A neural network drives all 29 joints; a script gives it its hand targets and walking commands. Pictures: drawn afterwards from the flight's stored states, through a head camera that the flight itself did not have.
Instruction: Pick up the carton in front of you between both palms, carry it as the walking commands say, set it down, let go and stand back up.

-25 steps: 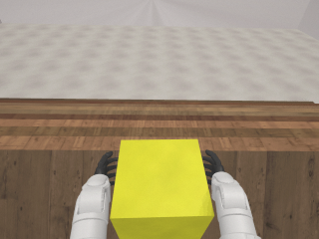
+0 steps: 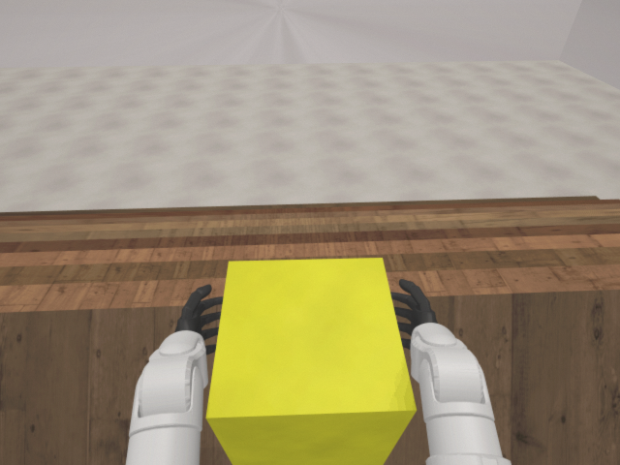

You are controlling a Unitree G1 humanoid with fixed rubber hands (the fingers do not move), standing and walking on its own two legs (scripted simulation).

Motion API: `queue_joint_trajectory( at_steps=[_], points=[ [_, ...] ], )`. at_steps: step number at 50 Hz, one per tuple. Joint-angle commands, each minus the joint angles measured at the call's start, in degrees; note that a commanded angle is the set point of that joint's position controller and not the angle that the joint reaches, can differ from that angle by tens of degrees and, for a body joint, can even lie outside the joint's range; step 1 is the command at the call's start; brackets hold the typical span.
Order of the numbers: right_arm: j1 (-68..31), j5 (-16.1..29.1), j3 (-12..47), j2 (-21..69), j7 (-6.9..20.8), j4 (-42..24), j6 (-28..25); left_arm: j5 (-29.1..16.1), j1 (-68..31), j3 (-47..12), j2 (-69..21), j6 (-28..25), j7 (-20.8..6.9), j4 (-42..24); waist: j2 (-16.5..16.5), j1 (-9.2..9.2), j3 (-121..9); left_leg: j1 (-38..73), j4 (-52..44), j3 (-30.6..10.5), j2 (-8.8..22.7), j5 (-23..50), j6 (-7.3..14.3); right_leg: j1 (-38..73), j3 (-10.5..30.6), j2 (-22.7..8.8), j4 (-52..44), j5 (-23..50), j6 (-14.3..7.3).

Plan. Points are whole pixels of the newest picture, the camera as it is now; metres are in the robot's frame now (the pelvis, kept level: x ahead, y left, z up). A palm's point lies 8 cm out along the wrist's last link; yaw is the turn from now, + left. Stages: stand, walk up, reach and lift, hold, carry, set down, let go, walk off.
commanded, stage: carry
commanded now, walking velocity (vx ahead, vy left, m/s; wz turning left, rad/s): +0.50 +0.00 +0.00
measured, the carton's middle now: (308, 370) +0.29 +0.01 -0.01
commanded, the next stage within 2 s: none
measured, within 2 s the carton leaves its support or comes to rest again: neither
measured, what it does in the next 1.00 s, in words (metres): walks ahead: left foot, then right foot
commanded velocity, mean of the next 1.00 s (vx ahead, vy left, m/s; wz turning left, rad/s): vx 0.50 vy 0.00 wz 0.00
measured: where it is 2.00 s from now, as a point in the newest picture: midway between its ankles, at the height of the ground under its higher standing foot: (302, 291)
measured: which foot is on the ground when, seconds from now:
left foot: down 0.00-0.04, up 0.06-0.28, down 0.30-0.72, up 0.74-1.00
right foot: down 0.00-0.32, up 0.34-0.66, down 0.68-1.00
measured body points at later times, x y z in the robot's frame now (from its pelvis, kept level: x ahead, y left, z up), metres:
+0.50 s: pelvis +0.20 +0.02 +0.01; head +0.19 +0.02 +0.46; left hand +0.48 +0.17 +0.08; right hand +0.47 -0.13 +0.08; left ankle +0.15 +0.11 -0.74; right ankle +0.21 -0.10 -0.68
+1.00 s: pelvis +0.51 -0.02 +0.01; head +0.53 -0.03 +0.46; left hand +0.79 +0.15 +0.09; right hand +0.81 -0.16 +0.08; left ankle +0.60 +0.13 -0.68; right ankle +0.45 -0.10 -0.74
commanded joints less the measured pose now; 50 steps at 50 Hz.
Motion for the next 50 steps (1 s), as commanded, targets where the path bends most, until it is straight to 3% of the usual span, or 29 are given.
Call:
queue_joint_trajectory(
  at_steps=[1,2,3,4,6,8,11,14,15,16,17,18,20,21,23,25,28,31,33,34,35,36,37,38,40,41,43,47,50],
  points=[
    [-29.34,18.83,36.71,49.07,11.28,-8.89,2.52,-20.55,-33.57,-40.25,-51.91,2.22,-12.45,-6.90,1.12,-0.88,-10.57,-10.13,-5.10,-3.41,6.38,-24.04,3.27,9.07,1.73,-2.72,-11.09,-6.98,-1.45],
    [-31.24,20.25,38.50,48.61,11.15,-11.14,4.44,-20.50,-32.23,-40.40,-50.59,3.88,-11.92,-7.42,-11.04,-0.03,-9.10,-18.23,9.19,3.69,1.65,-20.72,0.08,11.58,18.12,-12.78,-18.87,-19.79,-5.00],
    [-32.04,21.77,39.89,48.32,11.17,-11.92,6.32,-20.48,-30.57,-40.61,-49.30,5.67,-11.27,-7.47,-16.66,0.51,-4.73,-26.74,16.97,6.73,0.54,-14.15,-0.97,13.83,29.80,-20.20,-24.22,-22.64,-8.76],
    [-32.92,23.64,41.46,48.77,11.22,-13.22,8.01,-20.86,-29.51,-40.93,-48.48,7.42,-10.67,-9.23,-12.39,0.59,-3.31,-28.78,19.21,4.46,3.14,-12.57,-0.43,12.88,31.15,-21.74,-25.35,-18.81,-11.08],
    [-33.75,27.55,43.45,49.91,11.25,-14.96,10.99,-22.43,-31.27,-42.09,-47.37,10.55,-9.77,-14.70,-6.48,0.34,-6.65,-26.95,16.71,4.93,3.69,-9.55,-0.43,14.46,22.18,-19.34,-22.50,-6.67,-10.38],
    [-30.46,29.55,44.78,50.25,10.87,-16.51,13.40,-24.81,-29.89,-43.65,-47.79,13.34,-9.25,-19.02,-8.49,0.18,-9.69,-22.57,11.71,7.70,1.77,-6.17,-1.11,15.22,13.29,-15.29,-20.84,0.85,-8.48],
    [-26.13,30.56,44.88,50.38,10.23,-20.63,16.58,-26.70,-25.45,-45.15,-48.56,16.84,-9.05,-22.66,-10.40,0.40,-10.96,-17.06,3.64,10.76,0.16,-3.97,-1.33,14.69,8.40,-13.68,-18.16,7.49,-8.17],
    [-20.49,29.80,43.71,49.69,9.78,-23.51,19.33,-27.80,-21.03,-45.83,-49.46,19.67,-9.48,-25.07,-6.49,-0.44,-12.94,3.11,-7.67,14.72,-1.08,3.84,-0.90,3.68,1.61,-10.90,-8.07,10.31,-6.07],
    [-18.83,29.44,43.39,49.42,9.66,-24.35,20.07,-28.14,-20.20,-45.87,-49.28,20.39,-9.71,-25.82,-3.80,-1.15,-15.56,15.90,-7.01,11.20,2.31,2.36,0.50,-5.27,-0.89,-9.82,-1.09,10.84,-4.32],
    [-16.83,28.47,42.81,47.94,9.43,-25.14,20.74,-28.59,-19.75,-45.82,-48.99,21.24,-10.07,-26.72,5.84,-2.10,-17.57,25.60,-12.03,-5.73,14.10,-10.70,4.02,-16.54,-5.63,-6.29,13.07,3.27,-1.37],
    [-15.15,26.74,42.60,47.13,9.25,-24.87,20.90,-29.42,-21.30,-46.59,-48.60,22.14,-10.47,-28.55,16.97,-2.39,-15.38,30.72,-14.81,-25.08,25.76,-12.31,11.55,-32.01,-7.86,-1.19,23.02,-6.83,-0.19],
    [-18.35,27.48,42.96,49.14,9.14,-26.31,21.36,-30.10,-25.12,-46.95,-48.55,22.64,-10.74,-29.67,11.98,-2.65,-13.21,27.98,-14.56,-27.62,27.64,-8.55,14.57,-35.60,-2.78,-3.97,30.16,-8.86,-1.43],
    [-22.91,29.35,43.22,49.91,8.90,-29.94,21.98,-31.83,-27.78,-47.00,-49.34,23.21,-11.07,-30.61,2.91,-2.45,-11.73,20.75,-15.86,-19.28,24.35,-6.58,12.06,-34.69,-1.23,-7.57,33.72,-4.78,-2.13],
    [-24.50,29.97,43.60,49.92,8.82,-30.99,22.27,-32.42,-27.98,-46.91,-49.89,23.37,-11.00,-30.55,1.53,-2.34,-11.33,17.63,-17.72,-14.44,22.60,-8.90,10.31,-32.58,-1.34,-8.64,30.33,-1.62,-1.83],
    [-24.89,31.18,44.19,49.56,8.91,-31.33,22.93,-31.85,-26.58,-46.38,-49.80,23.64,-10.42,-29.93,3.76,-2.35,-10.52,14.79,-19.65,-5.94,19.14,-4.81,8.56,-28.84,-3.93,-8.11,23.10,4.08,-0.48],
    [-23.39,31.85,44.36,49.26,9.31,-30.04,23.54,-30.58,-23.96,-45.58,-49.51,23.96,-9.73,-28.43,4.74,-2.20,-9.84,13.35,-19.49,-0.44,16.56,1.34,7.71,-25.36,-5.89,-7.14,14.93,8.17,0.66],
    [-21.71,32.07,44.23,48.52,10.00,-28.38,24.12,-28.44,-20.90,-44.65,-49.22,24.23,-8.97,-26.58,6.74,-2.28,-8.27,13.13,-17.62,5.09,14.48,11.23,6.55,-20.41,-10.03,-4.33,4.89,11.87,0.67],
    [-21.53,31.74,44.07,48.51,10.52,-27.93,24.15,-27.78,-21.01,-44.43,-49.44,24.22,-8.87,-26.89,8.65,-2.38,-6.61,12.57,-14.75,7.89,13.75,15.09,5.00,-14.36,-12.66,-3.08,-0.54,16.67,-0.45],
    [-21.66,31.44,44.30,48.65,10.72,-28.46,24.10,-27.71,-20.70,-44.27,-49.83,24.07,-8.98,-26.89,6.85,-1.47,-8.41,9.58,-4.61,12.53,11.85,22.28,3.28,-2.72,-16.33,-0.33,-3.96,15.18,-1.41],
    [-20.89,31.22,44.36,48.33,10.78,-28.54,24.09,-27.57,-20.06,-44.03,-49.82,23.94,-9.07,-26.56,5.15,-0.98,-11.87,4.61,4.62,15.05,10.06,24.69,1.52,8.78,-16.56,0.16,-3.53,12.15,-1.99],
    [-21.20,31.17,44.28,47.37,10.93,-28.91,24.07,-27.09,-18.73,-43.80,-49.60,23.82,-9.12,-26.24,-0.40,0.67,-15.71,-3.59,18.01,15.27,8.54,14.31,-0.62,19.02,-4.79,-8.63,-6.30,5.17,-3.00],
    [-22.32,31.49,45.10,48.34,10.90,-30.21,24.44,-26.12,-18.70,-43.06,-48.96,23.31,-9.27,-25.14,-15.65,0.81,-19.94,-20.25,36.06,13.04,1.42,-1.87,-3.32,30.42,23.98,-24.87,-14.57,-5.39,-11.48],
    [-22.88,31.21,44.99,48.48,11.08,-30.33,24.21,-26.57,-17.89,-43.68,-50.76,22.98,-9.37,-25.18,-16.08,0.40,-17.53,-28.29,44.10,6.21,0.78,-12.94,-1.83,29.54,29.99,-27.13,-18.73,2.04,-14.00],
    [-23.24,31.37,45.40,50.06,11.30,-30.15,23.62,-27.17,-19.09,-44.16,-52.49,22.48,-9.47,-26.72,-12.82,0.19,-17.37,-29.58,47.51,3.13,4.14,-11.96,-0.09,27.59,24.44,-25.62,-17.14,9.62,-13.00],
    [-23.86,31.57,46.17,52.17,11.40,-30.64,22.07,-28.51,-22.46,-46.20,-55.27,21.31,-9.82,-29.49,-2.84,-0.20,-16.58,-29.26,45.55,1.72,7.42,-6.78,1.32,21.83,14.17,-21.99,-14.36,18.91,-9.97],
    [-23.57,31.62,46.51,53.53,11.25,-30.25,21.48,-29.16,-23.61,-46.66,-55.56,20.90,-9.91,-30.23,-2.96,-0.42,-16.76,-26.98,42.33,1.86,8.00,-4.48,1.32,19.04,9.40,-20.47,-15.00,19.67,-8.37],
    [-21.63,30.79,46.77,53.91,10.61,-30.32,20.31,-30.45,-23.61,-47.87,-55.38,20.30,-10.33,-31.34,-5.75,-0.42,-16.89,-25.22,37.41,4.07,6.99,-1.97,1.13,17.51,3.70,-18.56,-16.08,19.32,-7.49],
    [-20.98,28.97,47.01,51.15,9.08,-30.59,19.42,-31.28,-23.33,-48.63,-51.63,19.89,-10.90,-31.05,-8.17,-0.30,-12.59,-26.82,23.34,7.40,6.10,3.31,0.09,17.03,-2.08,-16.40,-17.51,21.46,-8.31],
    [-24.89,29.34,47.01,47.20,8.29,-30.46,19.92,-31.41,-26.14,-48.49,-46.83,20.00,-10.29,-29.87,-8.68,1.13,-9.73,-25.23,13.56,10.39,3.78,7.09,0.98,16.55,-5.44,-14.27,-14.85,25.59,-8.66]
  ],
)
